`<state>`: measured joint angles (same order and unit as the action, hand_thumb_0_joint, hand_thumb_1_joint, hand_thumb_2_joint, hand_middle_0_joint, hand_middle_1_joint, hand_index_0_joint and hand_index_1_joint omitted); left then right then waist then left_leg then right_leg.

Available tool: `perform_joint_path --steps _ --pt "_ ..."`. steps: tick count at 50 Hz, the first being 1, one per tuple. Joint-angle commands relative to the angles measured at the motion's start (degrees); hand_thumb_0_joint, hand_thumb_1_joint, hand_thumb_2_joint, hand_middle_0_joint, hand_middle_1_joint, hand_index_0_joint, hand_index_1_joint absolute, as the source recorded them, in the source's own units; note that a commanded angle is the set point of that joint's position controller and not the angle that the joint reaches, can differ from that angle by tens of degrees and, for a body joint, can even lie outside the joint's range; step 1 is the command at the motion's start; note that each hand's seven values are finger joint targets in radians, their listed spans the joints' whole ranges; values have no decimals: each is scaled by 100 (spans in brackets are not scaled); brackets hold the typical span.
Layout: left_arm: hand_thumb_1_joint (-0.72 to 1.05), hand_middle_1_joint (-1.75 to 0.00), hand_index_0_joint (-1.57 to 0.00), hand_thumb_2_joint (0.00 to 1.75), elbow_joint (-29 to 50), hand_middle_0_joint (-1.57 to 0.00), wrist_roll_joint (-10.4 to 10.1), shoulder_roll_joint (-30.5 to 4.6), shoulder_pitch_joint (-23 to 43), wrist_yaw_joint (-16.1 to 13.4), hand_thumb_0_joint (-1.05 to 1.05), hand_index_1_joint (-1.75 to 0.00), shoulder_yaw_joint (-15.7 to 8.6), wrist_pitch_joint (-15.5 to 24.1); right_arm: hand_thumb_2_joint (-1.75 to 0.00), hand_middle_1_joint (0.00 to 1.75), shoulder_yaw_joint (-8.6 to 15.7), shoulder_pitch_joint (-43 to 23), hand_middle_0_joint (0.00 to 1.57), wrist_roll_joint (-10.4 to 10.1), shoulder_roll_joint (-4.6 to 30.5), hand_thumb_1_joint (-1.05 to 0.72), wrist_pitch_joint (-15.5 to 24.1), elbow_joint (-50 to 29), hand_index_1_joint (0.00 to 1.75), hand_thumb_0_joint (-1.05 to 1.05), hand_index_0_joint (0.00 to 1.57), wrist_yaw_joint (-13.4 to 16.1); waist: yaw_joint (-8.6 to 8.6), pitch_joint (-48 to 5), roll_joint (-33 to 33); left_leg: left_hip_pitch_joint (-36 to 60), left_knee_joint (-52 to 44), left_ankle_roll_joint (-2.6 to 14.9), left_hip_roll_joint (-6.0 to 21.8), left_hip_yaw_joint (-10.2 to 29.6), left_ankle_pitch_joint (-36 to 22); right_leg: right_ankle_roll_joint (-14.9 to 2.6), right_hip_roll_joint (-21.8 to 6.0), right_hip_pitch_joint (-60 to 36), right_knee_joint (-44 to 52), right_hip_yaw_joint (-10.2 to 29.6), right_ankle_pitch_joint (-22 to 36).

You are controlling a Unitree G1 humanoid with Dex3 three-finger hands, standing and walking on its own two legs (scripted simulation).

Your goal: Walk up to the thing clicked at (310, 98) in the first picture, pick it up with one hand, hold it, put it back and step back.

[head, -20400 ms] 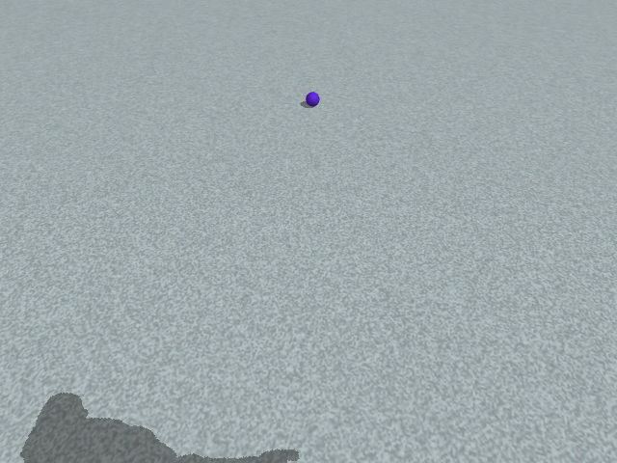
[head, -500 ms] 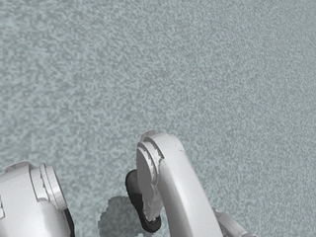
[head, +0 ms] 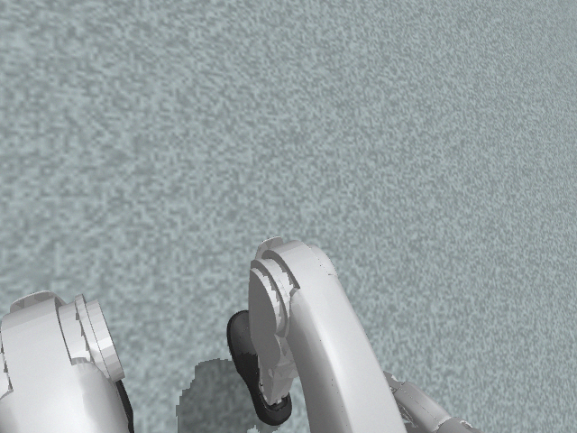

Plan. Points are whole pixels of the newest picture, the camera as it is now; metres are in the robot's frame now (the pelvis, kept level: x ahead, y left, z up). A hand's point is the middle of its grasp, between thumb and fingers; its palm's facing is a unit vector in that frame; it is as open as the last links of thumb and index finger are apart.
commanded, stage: close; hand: left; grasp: from above
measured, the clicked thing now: out of the picture +0.42 +0.35 -0.25
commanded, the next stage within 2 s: settle in 0.56 s
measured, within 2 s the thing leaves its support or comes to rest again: leaves its support in 0.94 s
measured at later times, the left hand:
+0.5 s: hand out of the picture +0.40 +0.35 -0.23, palm faces -0.42 -0.18 -0.89, open 11.1 cm
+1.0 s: hand out of the picture +0.40 +0.36 -0.22, palm faces -0.40 -0.16 -0.90, open 11.1 cm
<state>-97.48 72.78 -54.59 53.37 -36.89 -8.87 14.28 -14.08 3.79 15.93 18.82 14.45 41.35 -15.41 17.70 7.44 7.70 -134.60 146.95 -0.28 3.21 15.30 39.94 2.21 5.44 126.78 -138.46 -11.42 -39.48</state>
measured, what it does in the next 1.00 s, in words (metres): stands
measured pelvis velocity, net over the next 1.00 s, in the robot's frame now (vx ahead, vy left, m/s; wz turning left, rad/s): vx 0.00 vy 0.00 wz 0.01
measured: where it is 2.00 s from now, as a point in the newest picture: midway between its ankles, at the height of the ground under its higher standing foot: (197, 416)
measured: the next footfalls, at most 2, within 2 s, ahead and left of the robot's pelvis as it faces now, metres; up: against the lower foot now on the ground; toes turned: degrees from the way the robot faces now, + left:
none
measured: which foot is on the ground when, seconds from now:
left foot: down 0.00-1.00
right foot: down 0.00-1.00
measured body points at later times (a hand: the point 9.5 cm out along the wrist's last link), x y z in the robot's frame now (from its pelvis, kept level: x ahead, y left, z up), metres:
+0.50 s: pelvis +0.00 +0.00 +0.00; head +0.25 +0.13 +0.35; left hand +0.42 +0.36 -0.18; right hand +0.07 -0.25 -0.07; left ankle +0.07 +0.13 -0.26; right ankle +0.11 -0.11 -0.26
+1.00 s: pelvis +0.00 +0.00 +0.00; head +0.24 +0.13 +0.36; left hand +0.42 +0.37 -0.16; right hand +0.08 -0.25 -0.07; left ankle +0.07 +0.13 -0.26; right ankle +0.11 -0.11 -0.26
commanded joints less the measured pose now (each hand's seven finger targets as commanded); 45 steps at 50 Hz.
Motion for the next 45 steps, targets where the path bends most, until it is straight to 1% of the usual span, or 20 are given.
perform_joint_path --steps 1,2,3,6,10,12,14,15,19,20,22,25,28,33,35,38,39,41,44,45 --pt "13 -88 -55 78 653 -53 -80 -1540 1324 -240 0 -85 -187 -38 -90 30 550 961 20 -77 1836 -89 63 45 30 0 20 59 141 -3510 -2797 2781 -1507 69 79 -608 -995 -335 178 -1688 1251 -443 1389" --pt "16 -86 -58 79 596 -55 -90 -1364 1356 -221 0 -84 -70 -48 -90 30 539 925 20 -77 1785 -89 87 8 30 0 20 37 175 -3415 -2795 2770 -1498 60 68 -601 -958 -340 148 -1583 1193 -462 1360" --pt "17 -88 -58 80 514 -56 -119 -1460 1222 -229 0 -85 -231 -61 -90 30 552 950 20 -50 1794 -89 74 85 30 0 20 52 131 -3530 -2771 2808 -1524 62 81 -609 -1036 -333 185 -1687 1262 -466 1410" --pt "19 -87 -60 79 547 -58 -124 -1458 1392 -139 0 -84 -120 -44 -90 30 513 974 20 -42 1812 -89 81 24 30 0 20 32 250 -3433 -2681 2687 -1446 97 74 -620 -1002 -312 166 -1693 1280 -461 1410" --pt "24 -86 -64 78 429 -61 -195 -1457 1135 -75 0 -83 -183 -28 -90 30 509 998 20 -62 1799 -89 69 24 30 0 20 61 164 -3449 -2598 2705 -1474 97 71 -624 -1006 -308 174 -1780 1335 -445 1373" --pt "25 -87 -65 80 438 -63 -168 -1452 1260 -39 0 -84 -90 14 -90 30 422 987 20 -55 1723 -89 63 10 30 0 20 49 232 -3405 -2567 2657 -1428 106 70 -607 -967 -303 158 -1740 1273 -456 1366" --pt "29 -87 -68 82 463 -65 -208 -1429 1145 -19 0 -85 -83 35 -90 30 491 924 20 -75 1794 -89 50 -18 30 0 20 68 156 -3423 -2564 2628 -1445 107 65 -609 -907 -317 164 -1735 1282 -431 1301" --pt "30 -87 -68 83 609 -66 -219 -1558 1098 -26 0 -85 -223 48 -90 30 492 1002 20 -70 1815 -89 29 -9 30 0 20 83 122 -3538 -2632 2715 -1474 104 68 -615 -1041 -306 180 -1861 1335 -450 1413" --pt "37 -86 -74 82 497 -72 -183 -1387 1203 3 0 -83 -28 88 -90 30 423 938 20 -67 1709 -89 -4 -31 30 0 20 78 209 -3338 -2546 2566 -1429 104 80 -604 -878 -306 181 -1691 1288 -459 1294" --pt "38 -86 -75 83 621 -72 -203 -1510 1112 -13 0 -84 -165 108 -90 30 459 968 20 -48 1789 -89 -34 -5 30 0 20 103 125 -3535 -2622 2638 -1452 106 83 -602 -969 -313 204 -1828 1338 -439 1355" --pt "40 -84 -76 83 508 -74 -186 -1440 1062 4 0 -82 -68 110 -90 30 457 954 20 -75 1758 -89 -44 1 30 0 20 111 155 -3432 -2584 2581 -1442 109 78 -616 -955 -316 190 -1809 1306 -407 1346" --pt "44 -83 -79 84 523 -78 -159 -1502 1092 -30 0 -82 -163 101 -90 30 390 1023 20 -36 1718 -89 -65 -4 30 0 20 115 152 -3504 -2581 2674 -1421 100 83 -594 -1077 -300 205 -1844 1300 -453 1469" --pt "50 -84 -84 83 411 -82 -146 -1404 1105 -60 0 -82 -88 106 -90 30 423 960 20 -32 1769 -89 -86 -33 30 0 20 129 184 -3294 -2561 2554 -1515 89 70 -563 -814 -323 196 -1623 1287 -501 1206" --pt "61 -83 -92 88 337 -91 -65 -1375 986 -57 0 -82 -54 56 -90 30 394 957 20 -12 1734 -89 -87 -41 30 0 20 134 155 -3346 -2627 2692 -1505 68 76 -562 -952 -325 199 -1654 1238 -487 1334" --pt "55 -87 -93 90 391 -91 -43 -1342 1135 -63 0 -85 -9 48 -90 30 398 958 20 -2 1735 -90 -92 -20 30 0 20 129 207 -3379 -2702 2730 -1509 59 79 -556 -986 -327 206 -1645 1210 -497 1388" --pt "53 -87 -92 91 662 -90 -117 -1553 1183 -61 0 -85 -177 -13 -90 30 440 928 20 -17 1765 -91 -116 -28 30 0 20 152 68 -3691 -2919 2799 -1515 59 80 -590 -1102 -338 211 -1779 1245 -462 1482" --pt "53 -87 -92 91 540 -90 -107 -1481 1158 -34 0 -85 -138 -43 -90 30 405 930 20 -26 1685 -91 -117 -21 30 0 20 137 112 -3501 -2861 2673 -1539 57 76 -578 -969 -351 181 -1644 1208 -470 1360" --pt "55 -85 -94 92 965 -92 -96 -1586 1336 27 0 -84 -184 -57 -90 30 503 998 20 -33 1759 -91 -117 -18 30 0 20 127 115 -3621 -3023 2874 -1567 38 67 -584 -1034 -351 169 -1593 1188 -480 1399" --pt "54 -84 -93 93 1182 -92 -146 -1653 1063 61 0 -84 -397 -98 -90 30 613 966 20 -97 1737 -91 -129 -5 30 0 20 136 -90 -3819 -3170 2895 -1638 15 74 -604 -1028 -385 161 -1613 1187 -420 1347" --pt "55 -84 -94 92 1281 -93 -111 -1591 1067 94 0 -83 -382 -112 -90 30 624 1030 20 -87 1705 -90 -144 -17 30 0 20 120 -36 -3811 -3136 2847 -1588 32 55 -649 -1086 -372 157 -1634 1194 -404 1431"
